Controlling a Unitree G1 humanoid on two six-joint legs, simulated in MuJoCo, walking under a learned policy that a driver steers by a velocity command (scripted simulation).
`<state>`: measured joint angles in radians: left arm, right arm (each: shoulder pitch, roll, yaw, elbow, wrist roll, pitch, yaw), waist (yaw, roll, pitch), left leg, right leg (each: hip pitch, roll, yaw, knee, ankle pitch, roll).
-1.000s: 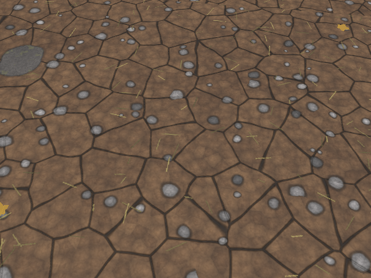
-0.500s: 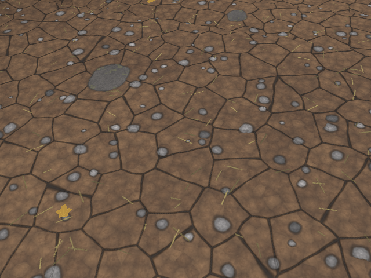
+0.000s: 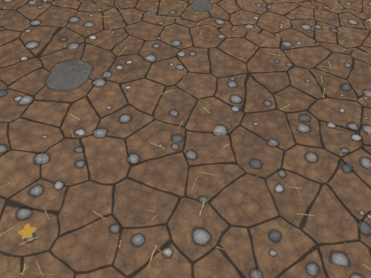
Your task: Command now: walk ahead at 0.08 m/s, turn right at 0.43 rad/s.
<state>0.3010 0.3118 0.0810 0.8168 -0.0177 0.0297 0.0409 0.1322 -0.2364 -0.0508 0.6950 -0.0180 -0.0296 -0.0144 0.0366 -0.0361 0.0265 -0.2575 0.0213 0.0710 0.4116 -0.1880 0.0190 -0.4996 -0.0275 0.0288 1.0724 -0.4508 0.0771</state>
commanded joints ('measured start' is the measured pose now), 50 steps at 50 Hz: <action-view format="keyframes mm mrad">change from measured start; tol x32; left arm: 1 11 46 17 -96 4 9 -1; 50 -29 101 26 -176 10 -105 -12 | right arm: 1 -25 -151 -44 -34 -7 -13 -12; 50 -53 -137 -30 -81 53 -3 25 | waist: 1 -8 187 -55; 12 -3 104 -85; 14 -25 -338 -150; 37 6 203 -38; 50 5 -56 45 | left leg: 1 87 265 -122 -162 370 205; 11 128 302 -9 3 299 127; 14 -348 14 112 649 -500 -106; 16 -426 1 -118 847 -467 -81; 37 -79 139 -324 -27 92 83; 43 -208 49 -327 33 -487 78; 50 -614 89 -184 679 -208 -5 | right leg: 1 -69 -43 9 -28 95 16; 11 157 -10 -94 -492 234 -94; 14 587 -328 437 -639 1033 -373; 41 299 59 -32 -503 42 -112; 45 479 -204 341 -790 -313 -261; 50 496 -313 323 -912 -46 -297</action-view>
